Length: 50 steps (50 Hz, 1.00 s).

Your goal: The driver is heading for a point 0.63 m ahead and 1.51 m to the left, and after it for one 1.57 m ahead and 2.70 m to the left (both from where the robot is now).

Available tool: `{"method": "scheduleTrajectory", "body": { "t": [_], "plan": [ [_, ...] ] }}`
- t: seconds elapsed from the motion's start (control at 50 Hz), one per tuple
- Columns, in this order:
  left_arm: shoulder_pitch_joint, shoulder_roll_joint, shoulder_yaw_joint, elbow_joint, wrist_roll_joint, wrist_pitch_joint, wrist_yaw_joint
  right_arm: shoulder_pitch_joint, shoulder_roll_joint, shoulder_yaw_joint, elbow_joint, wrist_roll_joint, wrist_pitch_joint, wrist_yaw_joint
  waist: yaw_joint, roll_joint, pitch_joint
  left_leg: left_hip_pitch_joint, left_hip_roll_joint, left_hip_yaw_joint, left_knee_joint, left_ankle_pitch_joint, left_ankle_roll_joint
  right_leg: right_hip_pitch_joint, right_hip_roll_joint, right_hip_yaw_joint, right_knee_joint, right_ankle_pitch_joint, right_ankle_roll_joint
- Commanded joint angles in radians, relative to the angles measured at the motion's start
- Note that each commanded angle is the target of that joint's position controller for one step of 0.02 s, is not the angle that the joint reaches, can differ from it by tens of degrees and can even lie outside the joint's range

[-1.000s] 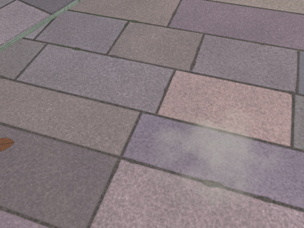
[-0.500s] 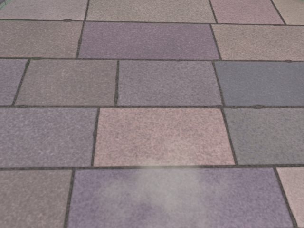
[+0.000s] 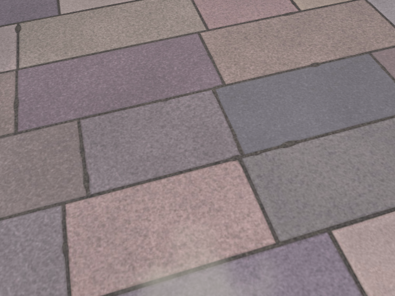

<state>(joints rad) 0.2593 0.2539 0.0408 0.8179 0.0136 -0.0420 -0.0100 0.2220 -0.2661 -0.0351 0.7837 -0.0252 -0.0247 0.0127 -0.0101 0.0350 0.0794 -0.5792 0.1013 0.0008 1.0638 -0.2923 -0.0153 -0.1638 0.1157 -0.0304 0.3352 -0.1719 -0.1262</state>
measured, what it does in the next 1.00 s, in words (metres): walks ahead, turning left: left foot, then right foot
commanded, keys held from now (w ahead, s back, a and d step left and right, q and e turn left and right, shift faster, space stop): q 1.00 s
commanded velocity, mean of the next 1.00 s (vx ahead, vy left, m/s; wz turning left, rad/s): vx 0.06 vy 0.00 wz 0.45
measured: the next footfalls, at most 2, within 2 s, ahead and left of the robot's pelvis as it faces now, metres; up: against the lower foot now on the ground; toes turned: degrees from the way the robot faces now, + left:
left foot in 0.28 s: +0.21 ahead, +0.11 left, +0.00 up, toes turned +9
right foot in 0.76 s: +0.23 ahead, -0.09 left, +0.00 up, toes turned +28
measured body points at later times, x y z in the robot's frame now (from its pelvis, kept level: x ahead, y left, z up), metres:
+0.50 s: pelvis +0.12 +0.03 -0.01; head +0.16 +0.05 +0.44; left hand +0.20 +0.31 -0.13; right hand +0.27 -0.23 -0.12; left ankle +0.17 +0.10 -0.74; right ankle +0.15 -0.11 -0.68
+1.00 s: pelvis +0.15 -0.02 +0.00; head +0.19 -0.03 +0.45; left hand +0.11 +0.28 -0.09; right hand +0.39 -0.21 -0.13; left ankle +0.06 +0.07 -0.67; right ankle +0.19 -0.10 -0.74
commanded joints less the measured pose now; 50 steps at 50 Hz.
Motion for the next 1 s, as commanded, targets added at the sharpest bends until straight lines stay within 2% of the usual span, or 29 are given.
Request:
{"method": "scheduleTrajectory", "body": {
  "t": [0.02, 0.08, 0.18, 0.24, 0.26, 0.28, 0.3, 0.32, 0.34, 0.36, 0.38, 0.4, 0.44, 0.48, 0.54, 0.6, 0.66, 0.7, 0.72, 0.74, 0.76, 0.78, 0.8, 0.82, 0.84, 0.88, 0.9, 0.96, 1.0],
  "plan": [
    [0.006, 0.111, 0.017, -0.032, 0.003, -0.026, 0.007, 0.136, -0.055, -0.015, 0.015, 0.006, 0.018, 0.005, -0.029, -0.087, -0.096, 0.087, -0.026, 0.01, -0.081, 0.109, 0.008, 0.022, -0.265, 0.042, -0.085, 0.837, -0.054],
    [0.01, 0.1, 0.007, -0.014, 0.003, -0.023, 0.02, 0.053, -0.043, -0.01, -0.001, 0.011, 0.017, 0.005, 0.004, -0.111, -0.075, 0.09, -0.049, 0.014, -0.234, 0.206, 0.02, 0.057, -0.264, -0.022, -0.086, 0.803, -0.017],
    [0.042, 0.121, 0.013, 0.016, 0.0, -0.002, 0.047, 0.005, -0.051, -0.012, -0.026, -0.006, 0.014, 0.007, 0.033, -0.113, -0.072, 0.096, -0.089, 0.062, -0.374, 0.138, 0.054, 0.188, -0.315, -0.036, 0.021, 0.843, -0.025],
    [0.02, 0.146, 0.026, 0.015, -0.004, 0.015, 0.058, 0.083, -0.065, -0.023, -0.015, -0.007, 0.01, 0.003, 0.001, -0.115, -0.093, 0.178, -0.139, 0.084, -0.474, 0.036, 0.105, 0.212, -0.325, -0.032, 0.209, 0.934, -0.021],
    [0.001, 0.155, 0.031, 0.011, -0.005, 0.019, 0.059, 0.155, -0.071, -0.029, -0.001, -0.009, 0.001, -0.001, -0.047, -0.085, -0.123, 0.273, -0.143, 0.066, -0.582, 0.142, 0.131, 0.179, -0.298, -0.057, 0.351, 0.867, 0.005],
    [-0.016, 0.161, 0.033, -0.019, -0.007, 0.015, 0.06, 0.244, -0.147, -0.05, 0.005, -0.013, -0.009, -0.008, -0.095, 0.005, -0.194, 0.455, -0.014, -0.113, -0.623, 0.573, 0.198, 0.028, -0.22, -0.101, 0.61, 0.578, 0.055],
    [0.044, 0.053, 0.012, -0.062, -0.011, 0.018, 0.047, 0.227, -0.267, -0.082, -0.003, 0.001, -0.003, -0.017, -0.02, 0.231, -0.251, 0.668, 0.267, -0.479, -0.599, 1.212, 0.404, -0.311, 0.017, -0.108, 0.934, -0.415, 0.109],
    [0.055, 0.06, 0.004, -0.043, 0.02, 0.037, 0.042, 0.247, -0.232, -0.079, 0.002, 0.049, 0.005, -0.013, -0.038, 0.108, -0.349, 0.639, 0.287, -0.521, -0.64, 1.063, 0.451, -0.311, -0.039, 0.083, 0.993, -0.472, 0.113],
    [0.011, 0.08, 0.009, -0.046, 0.011, 0.045, 0.042, 0.168, -0.192, -0.075, -0.018, 0.04, 0.017, -0.016, -0.024, 0.051, -0.223, 0.532, 0.243, -0.451, -0.673, 0.841, 0.43, -0.356, -0.073, 0.097, 1.015, -0.413, 0.121],
    [-0.033, 0.098, 0.014, -0.053, 0.011, 0.046, 0.043, 0.094, -0.137, -0.059, -0.032, 0.03, 0.031, -0.019, -0.007, -0.014, -0.124, 0.434, 0.181, -0.389, -0.721, 0.663, 0.38, -0.381, -0.102, 0.093, 0.948, -0.353, 0.127],
    [-0.059, 0.11, 0.019, -0.063, 0.016, 0.049, 0.043, 0.051, -0.109, -0.05, -0.043, 0.028, 0.04, -0.022, 0.008, -0.02, -0.083, 0.384, 0.126, -0.347, -0.748, 0.56, 0.334, -0.38, -0.118, 0.086, 0.88, -0.306, 0.137],
    [-0.042, 0.106, 0.018, -0.063, 0.021, 0.06, 0.04, 0.033, -0.104, -0.048, -0.048, 0.026, 0.044, -0.024, 0.022, 0.01, -0.089, 0.352, 0.082, -0.307, -0.758, 0.528, 0.309, -0.343, -0.119, 0.076, 0.833, -0.273, 0.149],
    [-0.013, 0.08, 0.01, -0.059, 0.017, 0.075, 0.037, 0.044, -0.131, -0.057, -0.046, 0.017, 0.043, -0.018, 0.025, 0.024, -0.131, 0.352, 0.046, -0.278, -0.752, 0.523, 0.285, -0.306, -0.101, 0.06, 0.756, -0.25, 0.167],
    [-0.024, 0.073, 0.007, -0.068, 0.008, 0.081, 0.04, 0.057, -0.158, -0.068, -0.045, 0.014, 0.043, -0.016, 0.014, 0.038, -0.148, 0.365, 0.036, -0.294, -0.754, 0.452, 0.273, -0.307, -0.1, 0.059, 0.671, -0.247, 0.178],
    [-0.073, 0.084, 0.008, -0.09, 0.006, 0.088, 0.045, 0.056, -0.172, -0.077, -0.055, 0.009, 0.056, -0.015, -0.012, 0.076, -0.15, 0.359, 0.028, -0.352, -0.777, 0.22, 0.258, -0.309, -0.104, 0.071, 0.582, -0.226, 0.183],
    [-0.104, 0.089, 0.008, -0.109, 0.001, 0.082, 0.047, 0.042, -0.178, -0.084, -0.066, 0.002, 0.067, -0.011, -0.026, 0.092, -0.134, 0.338, 0.019, -0.409, -0.784, 0.09, 0.244, -0.284, -0.094, 0.079, 0.501, -0.219, 0.177],
    [-0.087, 0.094, 0.007, -0.116, -0.008, 0.067, 0.052, 0.021, -0.181, -0.09, -0.075, -0.001, 0.073, -0.005, -0.024, 0.106, -0.137, 0.337, 0.018, -0.466, -0.762, 0.134, 0.228, -0.225, -0.072, 0.082, 0.405, -0.242, 0.158],
    [-0.037, 0.096, 0.007, -0.112, -0.015, 0.055, 0.057, -0.006, -0.179, -0.091, -0.081, 0.002, 0.077, -0.001, -0.002, 0.114, -0.14, 0.327, 0.009, -0.502, -0.738, 0.185, 0.204, -0.145, -0.053, 0.081, 0.281, -0.235, 0.134],
    [0.007, 0.092, 0.006, -0.103, -0.015, 0.047, 0.061, -0.03, -0.176, -0.091, -0.085, 0.01, 0.079, -0.001, 0.026, 0.106, -0.139, 0.298, -0.012, -0.502, -0.716, 0.173, 0.174, -0.071, -0.047, 0.075, 0.16, -0.18, 0.121],
    [0.047, 0.11, 0.012, -0.095, -0.008, 0.039, 0.068, -0.044, -0.16, -0.086, -0.09, 0.02, 0.078, -0.004, 0.048, 0.075, -0.132, 0.236, -0.054, -0.478, -0.679, 0.085, 0.124, 0.021, -0.082, 0.103, 0.007, -0.127, 0.104],
    [0.035, 0.196, 0.028, -0.107, 0.009, 0.035, 0.077, -0.002, -0.096, -0.07, -0.1, 0.027, 0.074, -0.007, 0.013, -0.105, -0.128, 0.141, -0.154, -0.359, -0.515, -0.129, 0.061, 0.079, -0.294, 0.312, -0.13, -0.228, 0.054],
    [-0.065, 0.281, 0.045, -0.146, 0.018, 0.042, 0.072, 0.007, -0.093, -0.073, -0.112, 0.023, 0.067, -0.015, -0.007, -0.28, -0.078, -0.011, -0.319, -0.117, -0.297, -0.259, 0.023, 0.019, -0.501, 0.561, -0.184, -0.155, -0.055],
    [-0.058, 0.235, 0.04, -0.143, 0.027, 0.046, 0.065, -0.009, -0.167, -0.088, -0.099, -0.013, 0.065, -0.016, -0.003, -0.177, -0.071, 0.033, -0.216, -0.123, -0.105, -0.252, 0.013, -0.058, -0.516, 0.504, -0.135, -0.003, -0.111],
    [-0.098, 0.163, 0.019, -0.153, 0.017, 0.044, 0.061, 0.013, -0.171, -0.096, -0.078, -0.008, 0.068, -0.009, -0.033, -0.119, -0.07, 0.067, -0.209, -0.126, -0.026, -0.201, 0.012, -0.08, -0.447, 0.395, -0.104, 0.092, -0.096],
    [-0.134, 0.136, 0.012, -0.161, 0.013, 0.044, 0.058, 0.043, -0.159, -0.094, -0.061, -0.006, 0.076, -0.002, -0.054, -0.115, -0.062, 0.072, -0.204, -0.112, 0.042, -0.15, 0.005, -0.077, -0.379, 0.286, -0.081, 0.164, -0.064],
    [-0.135, 0.128, 0.01, -0.173, 0.013, 0.043, 0.06, 0.066, -0.148, -0.089, -0.05, 0.0, 0.091, 0.017, -0.045, -0.181, -0.082, 0.035, -0.194, -0.078, 0.114, -0.113, -0.018, -0.001, -0.323, 0.173, -0.043, 0.294, -0.047],
    [-0.105, 0.129, 0.012, -0.169, 0.014, 0.044, 0.058, 0.044, -0.143, -0.084, -0.057, 0.004, 0.094, 0.022, -0.025, -0.175, -0.085, 0.019, -0.187, -0.062, 0.102, -0.11, -0.03, 0.035, -0.319, 0.148, -0.03, 0.338, -0.051],
    [-0.006, 0.153, 0.026, -0.145, 0.011, 0.043, 0.058, -0.036, -0.123, -0.07, -0.089, 0.01, 0.099, 0.03, 0.036, -0.177, -0.095, -0.026, -0.163, -0.044, 0.007, -0.126, -0.053, 0.166, -0.359, 0.139, 0.002, 0.426, -0.077],
    [0.019, 0.168, 0.035, -0.136, 0.013, 0.043, 0.054, -0.061, -0.114, -0.064, -0.102, 0.012, 0.103, 0.034, 0.051, -0.19, -0.103, -0.004, -0.147, -0.029, -0.068, -0.148, -0.053, 0.196, -0.383, 0.128, 0.014, 0.445, -0.086]
  ]
}}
